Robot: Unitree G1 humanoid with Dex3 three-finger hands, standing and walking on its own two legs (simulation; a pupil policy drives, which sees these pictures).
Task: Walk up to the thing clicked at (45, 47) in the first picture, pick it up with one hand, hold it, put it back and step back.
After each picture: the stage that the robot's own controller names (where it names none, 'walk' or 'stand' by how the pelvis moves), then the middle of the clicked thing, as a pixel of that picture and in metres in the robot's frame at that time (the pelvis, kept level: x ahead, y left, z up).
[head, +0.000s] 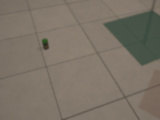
stand; (45, 44) +1.35 +0.39 -0.72
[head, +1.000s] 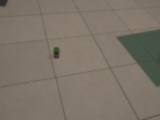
walk; (56, 52) +1.24 +0.17 -0.69
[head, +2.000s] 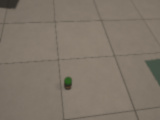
walk; (68, 83) +0.73 +0.09 -0.70
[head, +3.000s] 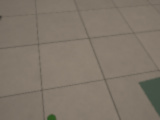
walk; out of the picture +0.45 +0.19 -0.71
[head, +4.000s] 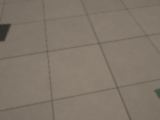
stand; out of the picture +0.36 +0.16 -0.70
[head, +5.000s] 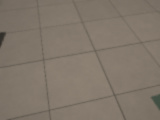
stand; out of the picture +0.33 +0.15 -0.72
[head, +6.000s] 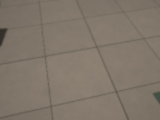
stand; out of the picture +0.33 +0.16 -0.72
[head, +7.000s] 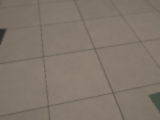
stand; out of the picture +0.35 +0.16 -0.73
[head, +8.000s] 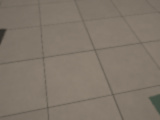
stand; out of the picture +0.34 +0.16 -0.73
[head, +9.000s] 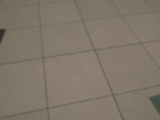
stand; out of the picture +0.33 +0.16 -0.73
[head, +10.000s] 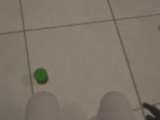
go down; (41, 76) +0.41 +0.17 -0.42
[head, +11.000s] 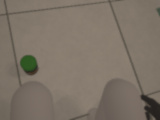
go down; (29, 65) +0.42 +0.19 -0.31
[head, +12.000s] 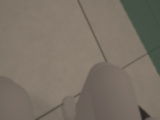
close in; out of the picture +0.41 +0.23 -0.23
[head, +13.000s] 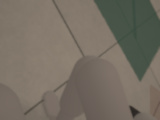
close; out of the picture +0.41 +0.25 -0.22
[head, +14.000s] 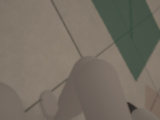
lift; out of the picture +0.41 +0.25 -0.23
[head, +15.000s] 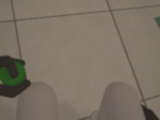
lift; (14, 79) +0.32 +0.23 -0.08
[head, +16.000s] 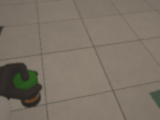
hold; (28, 89) +0.33 +0.18 +0.05
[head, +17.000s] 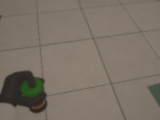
hold; (35, 96) +0.31 +0.17 -0.01
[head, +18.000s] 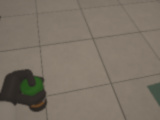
hold; (35, 94) +0.32 +0.17 -0.01
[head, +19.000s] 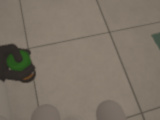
crouch; (23, 67) +0.40 +0.19 -0.08
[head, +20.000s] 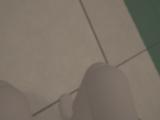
lower; out of the picture +0.42 +0.26 -0.22
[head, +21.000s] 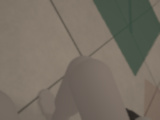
lower; out of the picture +0.44 +0.28 -0.24
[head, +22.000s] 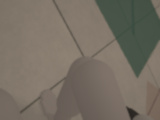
lower; out of the picture +0.43 +0.28 -0.23
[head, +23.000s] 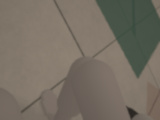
lower; out of the picture +0.43 +0.28 -0.23
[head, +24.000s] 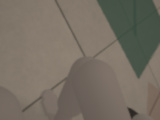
loosen; out of the picture +0.43 +0.28 -0.23
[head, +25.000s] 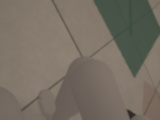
withdraw; out of the picture +0.42 +0.26 -0.24
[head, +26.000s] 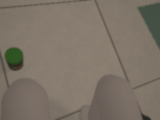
stand; (15, 59) +0.44 +0.23 -0.28
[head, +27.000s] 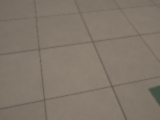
stand; out of the picture +0.38 +0.15 -0.65
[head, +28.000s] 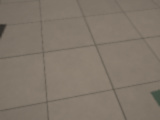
stand; out of the picture +0.38 +0.17 -0.67
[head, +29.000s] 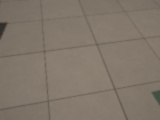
stand; out of the picture +0.38 +0.16 -0.67
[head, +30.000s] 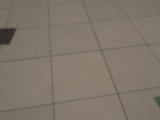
stand; out of the picture +0.40 +0.16 -0.72
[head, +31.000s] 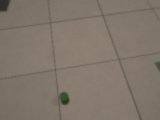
walk; (64, 98) +0.49 +0.16 -0.70
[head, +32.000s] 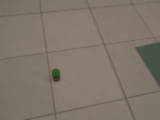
walk; (56, 75) +0.73 +0.15 -0.70
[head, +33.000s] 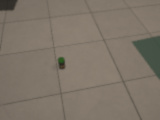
stand; (61, 63) +1.01 +0.22 -0.70
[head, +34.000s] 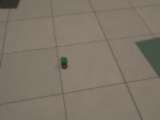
stand; (64, 63) +1.00 +0.19 -0.72
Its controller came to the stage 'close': yes
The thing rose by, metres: 0.71
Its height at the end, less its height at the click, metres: +0.00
